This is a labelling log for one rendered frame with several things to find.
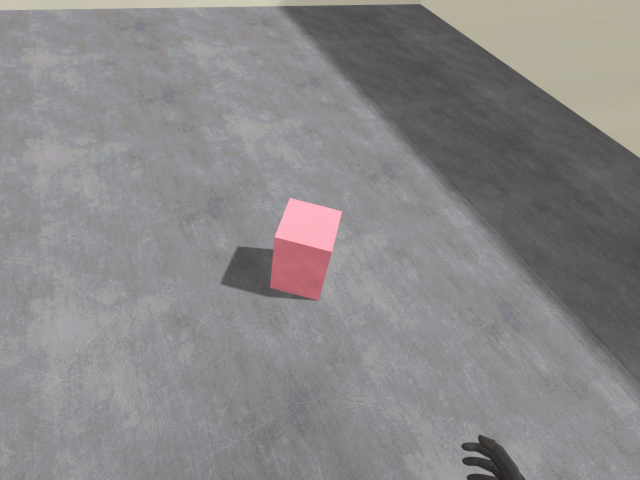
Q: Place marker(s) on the carton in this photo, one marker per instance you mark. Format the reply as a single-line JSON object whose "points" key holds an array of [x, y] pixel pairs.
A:
{"points": [[303, 246]]}

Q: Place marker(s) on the right robot hand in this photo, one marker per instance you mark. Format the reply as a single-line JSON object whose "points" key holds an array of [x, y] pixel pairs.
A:
{"points": [[501, 465]]}

